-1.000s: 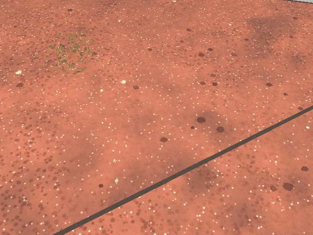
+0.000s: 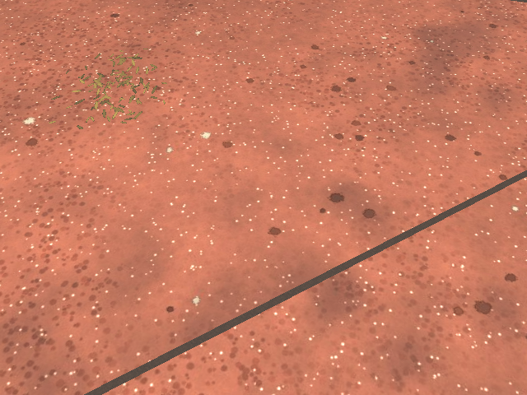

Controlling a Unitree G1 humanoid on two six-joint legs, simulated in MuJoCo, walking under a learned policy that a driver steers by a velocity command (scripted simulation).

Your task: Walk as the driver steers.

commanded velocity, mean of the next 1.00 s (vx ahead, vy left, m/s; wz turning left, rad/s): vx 0.21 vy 0.00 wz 0.00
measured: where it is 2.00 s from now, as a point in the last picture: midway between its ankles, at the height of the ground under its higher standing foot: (266, 370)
